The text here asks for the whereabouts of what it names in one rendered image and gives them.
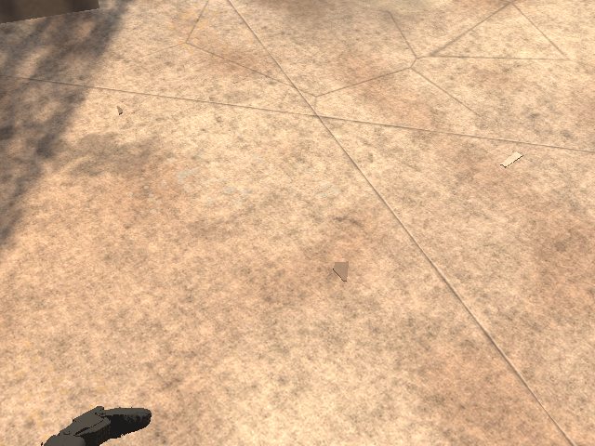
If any robot left hand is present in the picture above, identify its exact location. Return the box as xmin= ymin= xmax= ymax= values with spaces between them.
xmin=41 ymin=406 xmax=152 ymax=446

